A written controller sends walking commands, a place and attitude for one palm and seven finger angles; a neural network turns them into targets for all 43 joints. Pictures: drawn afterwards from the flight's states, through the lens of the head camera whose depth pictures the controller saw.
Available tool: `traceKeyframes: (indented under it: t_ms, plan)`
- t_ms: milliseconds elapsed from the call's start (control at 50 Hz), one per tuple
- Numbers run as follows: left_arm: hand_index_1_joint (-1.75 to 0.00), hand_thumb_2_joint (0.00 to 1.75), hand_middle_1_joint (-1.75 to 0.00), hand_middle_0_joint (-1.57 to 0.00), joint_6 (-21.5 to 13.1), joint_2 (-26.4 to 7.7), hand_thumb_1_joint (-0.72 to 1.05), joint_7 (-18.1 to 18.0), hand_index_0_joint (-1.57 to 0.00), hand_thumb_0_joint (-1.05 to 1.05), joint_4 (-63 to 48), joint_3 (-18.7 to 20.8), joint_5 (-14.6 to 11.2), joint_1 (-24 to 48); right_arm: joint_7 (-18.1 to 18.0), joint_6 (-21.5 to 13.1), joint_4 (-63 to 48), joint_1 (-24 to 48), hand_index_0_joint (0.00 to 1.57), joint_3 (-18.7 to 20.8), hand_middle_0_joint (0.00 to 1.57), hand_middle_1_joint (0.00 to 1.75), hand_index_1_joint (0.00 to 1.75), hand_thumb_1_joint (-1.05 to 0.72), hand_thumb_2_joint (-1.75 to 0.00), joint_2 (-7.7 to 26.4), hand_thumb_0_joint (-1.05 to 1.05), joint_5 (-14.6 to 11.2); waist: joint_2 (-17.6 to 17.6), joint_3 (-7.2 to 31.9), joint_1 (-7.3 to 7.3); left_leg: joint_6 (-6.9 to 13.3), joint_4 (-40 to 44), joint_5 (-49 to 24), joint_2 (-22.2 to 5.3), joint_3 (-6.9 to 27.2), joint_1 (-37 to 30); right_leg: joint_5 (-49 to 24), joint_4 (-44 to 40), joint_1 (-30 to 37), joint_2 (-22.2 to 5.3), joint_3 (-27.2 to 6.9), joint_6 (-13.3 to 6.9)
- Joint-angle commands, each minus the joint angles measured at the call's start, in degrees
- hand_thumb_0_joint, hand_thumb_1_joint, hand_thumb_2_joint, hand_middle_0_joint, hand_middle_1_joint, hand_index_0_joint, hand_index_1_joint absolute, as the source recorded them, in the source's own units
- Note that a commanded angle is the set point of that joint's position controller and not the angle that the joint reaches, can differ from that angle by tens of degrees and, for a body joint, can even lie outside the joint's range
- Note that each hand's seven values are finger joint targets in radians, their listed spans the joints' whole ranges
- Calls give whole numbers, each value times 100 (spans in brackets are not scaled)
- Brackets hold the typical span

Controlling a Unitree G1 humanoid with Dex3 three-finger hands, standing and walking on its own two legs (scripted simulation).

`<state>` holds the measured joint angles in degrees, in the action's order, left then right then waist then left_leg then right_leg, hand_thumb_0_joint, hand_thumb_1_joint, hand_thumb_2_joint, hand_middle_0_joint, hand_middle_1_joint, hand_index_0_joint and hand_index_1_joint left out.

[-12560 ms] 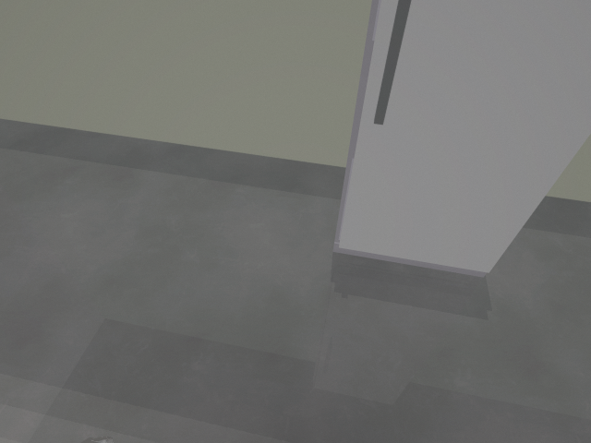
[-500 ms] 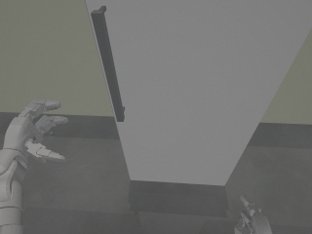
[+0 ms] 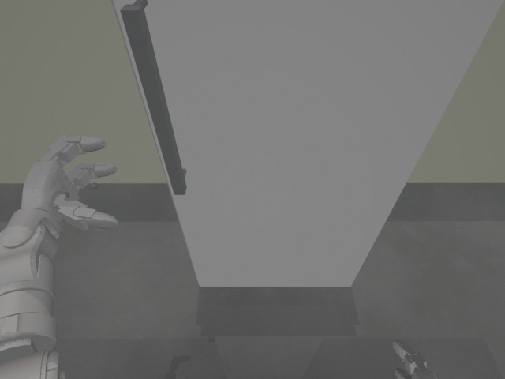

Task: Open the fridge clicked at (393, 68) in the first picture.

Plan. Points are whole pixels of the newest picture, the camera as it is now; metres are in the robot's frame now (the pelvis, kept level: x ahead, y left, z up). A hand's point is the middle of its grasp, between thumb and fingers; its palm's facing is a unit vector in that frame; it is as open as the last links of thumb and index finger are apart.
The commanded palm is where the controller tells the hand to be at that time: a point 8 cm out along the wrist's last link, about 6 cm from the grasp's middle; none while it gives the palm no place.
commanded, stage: move the hooked fingers beside the handle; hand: left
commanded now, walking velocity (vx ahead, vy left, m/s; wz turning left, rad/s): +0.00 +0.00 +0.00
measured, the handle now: (164, 114) +0.53 +0.20 +0.15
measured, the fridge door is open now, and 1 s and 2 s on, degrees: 0 0 0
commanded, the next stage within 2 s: feel for the door with the fingertips in 1.70 s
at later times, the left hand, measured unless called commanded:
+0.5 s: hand (114, 157) +0.43 +0.26 +0.13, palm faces +0.05 -1.00 +0.01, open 14.0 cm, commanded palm +0.40 +0.31 +0.13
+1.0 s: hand (126, 139) +0.48 +0.25 +0.13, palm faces +0.05 -1.00 +0.01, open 14.0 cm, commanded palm +0.45 +0.30 +0.13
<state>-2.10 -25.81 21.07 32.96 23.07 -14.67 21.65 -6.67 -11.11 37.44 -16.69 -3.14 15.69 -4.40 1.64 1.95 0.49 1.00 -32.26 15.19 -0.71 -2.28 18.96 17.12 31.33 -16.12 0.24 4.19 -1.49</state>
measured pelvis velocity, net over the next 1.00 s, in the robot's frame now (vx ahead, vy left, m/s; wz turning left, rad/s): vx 0.01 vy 0.01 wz -0.03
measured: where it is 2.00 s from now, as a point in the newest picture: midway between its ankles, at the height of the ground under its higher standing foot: outside the picture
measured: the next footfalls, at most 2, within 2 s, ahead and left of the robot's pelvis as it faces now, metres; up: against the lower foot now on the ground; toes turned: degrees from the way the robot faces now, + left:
none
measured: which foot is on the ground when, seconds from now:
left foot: down 0.00-1.00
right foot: down 0.00-1.00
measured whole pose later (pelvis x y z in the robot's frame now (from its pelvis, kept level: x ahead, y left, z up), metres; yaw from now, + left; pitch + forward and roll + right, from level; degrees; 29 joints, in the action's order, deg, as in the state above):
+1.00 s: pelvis +0.01 +0.01 -0.01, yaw -2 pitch +10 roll -2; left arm -11.8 -33.1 19.6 62.6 24.7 -8.7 46.4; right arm -3.7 -1.4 37.9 -23.0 -1.7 16.6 -2.7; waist 0.5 4.2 6.0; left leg 1.9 -38.7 18.6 -1.5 -3.2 30.4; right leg 18.9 35.7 -27.0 0.7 3.1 -0.6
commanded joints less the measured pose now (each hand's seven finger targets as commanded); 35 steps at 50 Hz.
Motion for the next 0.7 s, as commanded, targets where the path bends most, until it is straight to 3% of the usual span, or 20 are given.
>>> traceKeyframes:
  t_ms: [0, 20, 60, 80, 120, 160, 220, 240, 320, 340, 360, 400, 420, 460, 520, 560, 600, 620, 680]
  plan:
    - [-120, 30, -120, -30, -444, -1791, -50, 62, -30, 0, -894, 497, -96, 2244, -26, -227, -796, 242, 20, 311, 20, 30, 30, -90, -90, 799, 0, 22, 191, 1304, -7, 145, 300, -959, 65, 293, -755, -1397, -405, -12, 16, -286, 35]
    - [-120, 30, -120, -30, -469, -1773, -50, 79, -30, 0, -910, 429, -95, 2347, -13, -204, -824, 230, 20, 312, 20, 30, 30, -90, -90, 803, 0, 24, 155, 1366, -14, 151, 265, -1041, 61, 286, -775, -1457, -374, 35, 23, -285, 26]
    - [-120, 30, -120, -30, -500, -1628, -50, 91, -30, 0, -939, 273, -66, 2565, 8, -186, -832, 192, 20, 323, 20, 30, 30, -90, -90, 792, 0, 19, 435, 1415, 38, 137, 254, -1088, 62, 312, -893, -1454, -360, -108, 34, -266, 11]
    - [-120, 30, -120, -30, -497, -1684, -50, 77, -30, 0, -752, 335, -66, 2582, 6, -160, -782, 116, 20, 338, 20, 30, 30, -90, -90, 815, 0, 30, 213, 1395, 75, 141, 243, -1067, 42, 339, -884, -1409, -359, -170, 55, -241, 14]
    - [-120, 30, -120, -30, -545, -1799, -50, 69, -30, 0, -653, 393, -70, 2682, 13, -115, -787, 74, 20, 344, 20, 30, 30, -90, -90, 850, 0, 32, 104, 1383, 47, 137, 227, -1084, 32, 360, -786, -1385, -323, -141, 67, -225, -4]
    - [-120, 30, -120, -30, -537, -1597, -50, 59, -30, 0, -493, 164, -29, 3031, 12, -81, -756, 21, 20, 343, 20, 30, 30, -90, -90, 843, 0, 28, 221, 1362, 147, 133, 216, -1046, 29, 363, -822, -1348, -317, -318, 64, -231, 10]
    - [-120, 30, -120, -30, -624, -1741, -50, -20, -30, 0, -342, 217, 50, 3277, 30, -13, -717, -108, 20, 360, 20, 30, 30, -90, -90, 880, 0, 60, 262, 1495, 141, 124, 152, -1189, 24, 397, -846, -1371, -262, -334, 75, -221, -19]
    - [-120, 30, -120, -30, -655, -1643, -50, -28, -30, 0, -361, 109, 63, 3509, 37, 0, -695, -112, 20, 364, 20, 30, 30, -90, -90, 875, 0, 59, 305, 1599, 218, 121, 140, -1226, 15, 400, -938, -1421, -250, -380, 73, -224, -5]
    - [-120, 30, -120, -30, -766, -1874, -50, -80, -30, 0, 90, 288, 125, 3517, 70, 104, -652, -265, 20, 376, 20, 30, 30, -90, -90, 920, 0, 88, 224, 1702, 154, 103, 78, -1418, -4, 429, -856, -1515, -170, -337, 90, -214, -32]
    - [-120, 30, -120, -30, -814, -1763, -50, -80, -30, 0, -40, 157, 140, 3765, 88, 113, -662, -267, 20, 379, 20, 30, 30, -90, -90, 906, 0, 86, 362, 1781, 206, 89, 76, -1501, -13, 448, -959, -1566, -143, -400, 89, -210, -23]
    - [-120, 30, -120, -30, -813, -1743, -50, -91, -30, 0, 83, 178, 168, 3649, 108, 130, -654, -305, 20, 393, 20, 30, 30, -90, -90, 908, 0, 97, 506, 1826, 156, 64, 53, -1632, -23, 471, -1025, -1587, -109, -453, 95, -199, -40]
    - [-120, 30, -120, -30, -834, -1779, -50, -126, -30, 0, 152, 183, 205, 3790, 127, 191, -616, -387, 20, 414, 20, 30, 30, -90, -90, 926, 0, 107, 477, 1872, 210, 44, 2, -1800, -47, 491, -1070, -1653, -84, -531, 99, -184, -30]
    - [-120, 30, -120, -30, -811, -1734, -50, -127, -30, 0, 322, 173, 180, 3681, 140, 223, -635, -435, 20, 408, 20, 30, 30, -90, -90, 930, 0, 118, 242, 1813, 194, 71, -23, -1876, -43, 490, -964, -1725, -73, -479, 118, -174, -34]
    - [-120, 30, -120, -30, -799, -1848, -50, -130, -30, 0, 567, 245, 192, 3828, 146, 290, -606, -470, 20, 407, 20, 30, 30, -90, -90, 953, 0, 107, 91, 1717, 247, 89, -15, -1698, -39, 438, -758, -1738, -75, -476, 118, -199, -5]
    - [-120, 30, -120, -30, -901, -1895, -50, -157, -30, 0, 606, 174, 280, 4217, 157, 373, -615, -550, 20, 426, 20, 30, 30, -90, -90, 962, 0, 119, 327, 1783, 303, 88, -84, -1717, -44, 435, -783, -1652, -27, -589, 110, -201, -20]
    - [-120, 30, -120, -30, -1019, -2019, -50, -199, -30, 0, 566, 282, 327, 4357, 178, 406, -578, -625, 20, 452, 20, 30, 30, -90, -90, 977, 0, 143, 403, 2063, 298, 53, -119, -1863, -70, 507, -1007, -1652, 14, -665, 137, -197, -19]
    - [-120, 30, -120, -30, -1080, -1824, -50, -194, -30, 0, 679, 137, 306, 4392, 192, 433, -549, -657, 20, 449, 20, 30, 30, -90, -90, 966, 0, 141, 491, 2030, 340, 41, -148, -1883, -75, 501, -1029, -1630, 12, -755, 141, -200, -19]
    - [-120, 30, -120, -30, -1111, -1831, -50, -201, -30, 0, 740, 111, 295, 4514, 188, 469, -513, -710, 20, 454, 20, 30, 30, -90, -90, 981, 0, 151, 324, 2029, 392, 59, -179, -1923, -91, 508, -983, -1655, 29, -737, 145, -183, -20]
    - [-120, 30, -120, -30, -1105, -2056, -50, -205, -30, 0, 1164, 284, 340, 4571, 197, 536, -447, -782, 20, 459, 20, 30, 30, -90, -90, 1012, 0, 156, 264, 1988, 383, 77, -179, -1710, -67, 473, -774, -1630, 32, -751, 151, -205, -2]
